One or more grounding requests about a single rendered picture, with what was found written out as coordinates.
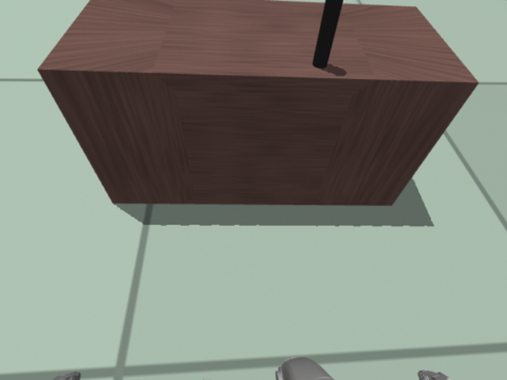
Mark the can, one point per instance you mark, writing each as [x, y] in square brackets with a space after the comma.
[327, 31]

